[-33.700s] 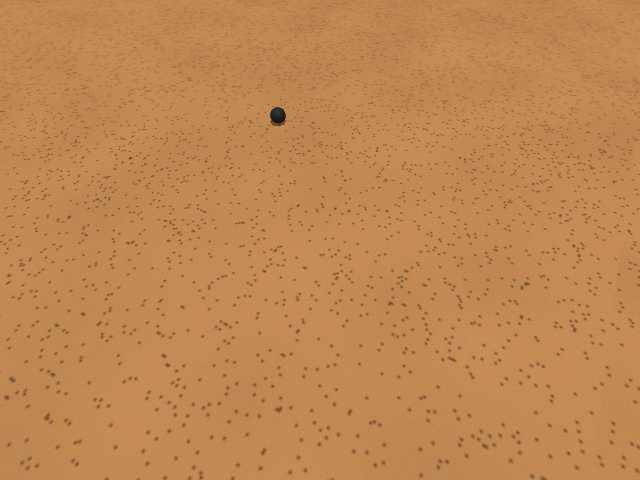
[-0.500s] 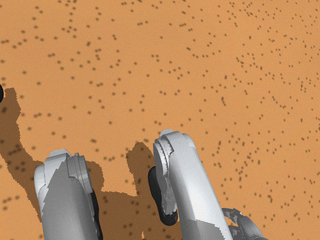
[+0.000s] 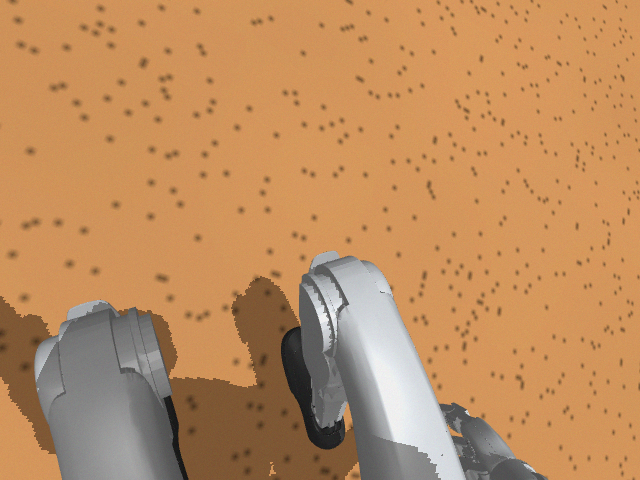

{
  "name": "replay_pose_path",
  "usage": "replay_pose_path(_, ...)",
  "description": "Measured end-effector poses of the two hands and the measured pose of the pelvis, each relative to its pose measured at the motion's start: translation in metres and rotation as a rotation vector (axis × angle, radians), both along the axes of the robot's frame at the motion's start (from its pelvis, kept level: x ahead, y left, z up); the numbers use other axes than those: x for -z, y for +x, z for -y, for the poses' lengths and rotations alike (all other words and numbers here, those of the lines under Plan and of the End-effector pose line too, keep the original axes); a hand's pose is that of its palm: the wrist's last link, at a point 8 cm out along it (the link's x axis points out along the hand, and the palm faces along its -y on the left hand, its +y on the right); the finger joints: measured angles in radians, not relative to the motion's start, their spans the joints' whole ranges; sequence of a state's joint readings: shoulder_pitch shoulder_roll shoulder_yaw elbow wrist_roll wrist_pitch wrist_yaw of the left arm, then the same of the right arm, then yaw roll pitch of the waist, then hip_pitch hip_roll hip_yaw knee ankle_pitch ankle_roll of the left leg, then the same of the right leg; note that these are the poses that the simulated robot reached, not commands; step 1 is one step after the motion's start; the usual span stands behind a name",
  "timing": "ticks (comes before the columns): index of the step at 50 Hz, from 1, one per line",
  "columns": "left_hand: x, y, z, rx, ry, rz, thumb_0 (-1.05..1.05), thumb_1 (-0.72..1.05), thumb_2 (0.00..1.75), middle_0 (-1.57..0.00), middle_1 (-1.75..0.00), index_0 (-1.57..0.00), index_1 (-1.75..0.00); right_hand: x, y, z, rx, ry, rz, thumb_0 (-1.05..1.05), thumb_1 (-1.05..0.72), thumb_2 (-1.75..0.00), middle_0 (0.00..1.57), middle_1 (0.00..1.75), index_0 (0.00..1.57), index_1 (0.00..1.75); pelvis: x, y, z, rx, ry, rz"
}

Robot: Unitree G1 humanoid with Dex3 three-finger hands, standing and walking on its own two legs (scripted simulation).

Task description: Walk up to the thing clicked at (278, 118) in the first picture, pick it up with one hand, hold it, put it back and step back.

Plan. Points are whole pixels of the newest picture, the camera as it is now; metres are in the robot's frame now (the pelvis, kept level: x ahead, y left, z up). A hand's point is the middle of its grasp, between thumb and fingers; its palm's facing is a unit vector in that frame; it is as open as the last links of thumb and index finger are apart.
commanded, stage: rest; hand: left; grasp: from above
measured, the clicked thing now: out of the picture +0.46 +0.36 -0.22
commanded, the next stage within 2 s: open in 1.34 s
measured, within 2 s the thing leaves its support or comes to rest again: rests again in 1.52 s
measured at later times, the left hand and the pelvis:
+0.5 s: hand out of the picture +0.45 +0.35 -0.22, palm faces -0.45 -0.13 -0.88, open 10.7 cm; pelvis +0.00 +0.00 -0.01, yaw -2 degrees
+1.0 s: hand out of the picture +0.45 +0.35 -0.24, palm faces -0.45 -0.13 -0.88, open 10.6 cm; pelvis +0.00 +0.00 -0.01, yaw -3 degrees
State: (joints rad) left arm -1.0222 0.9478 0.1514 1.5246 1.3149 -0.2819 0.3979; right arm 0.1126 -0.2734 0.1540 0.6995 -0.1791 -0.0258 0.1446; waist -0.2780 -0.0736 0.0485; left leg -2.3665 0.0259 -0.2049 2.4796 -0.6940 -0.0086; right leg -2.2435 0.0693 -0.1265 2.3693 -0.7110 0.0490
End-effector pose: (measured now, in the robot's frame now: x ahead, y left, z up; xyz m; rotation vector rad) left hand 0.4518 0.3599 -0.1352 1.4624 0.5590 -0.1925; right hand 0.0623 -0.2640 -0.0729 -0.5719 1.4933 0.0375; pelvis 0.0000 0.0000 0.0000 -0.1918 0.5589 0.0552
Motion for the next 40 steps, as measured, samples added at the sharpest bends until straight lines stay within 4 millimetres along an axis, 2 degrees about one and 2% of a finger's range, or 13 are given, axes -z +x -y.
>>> replay_pose_path(18, 0.028, 0.004, 0.007, -0.015, -0.007, -0.015, 0.01, -0.13, 0.59, -0.52, -0.89, -0.59, -0.81, -0.004, -0.008, -0.005, -0.030, 0.003, -0.013, 0.00, -0.91, -0.89, 0.20, 0.30, 0.20, 0.30, 0.005, 0.001, -0.002, 0.017, -0.018, 0.021)
replay_pose_path(40, 0.040, 0.004, 0.006, -0.025, 0.005, -0.008, 0.00, -0.13, 0.56, -0.56, -0.85, -0.63, -0.78, -0.008, -0.004, -0.007, -0.097, 0.006, 0.008, 0.00, -0.91, -0.89, 0.20, 0.30, 0.20, 0.30, 0.009, -0.002, -0.002, 0.026, -0.030, 0.052)
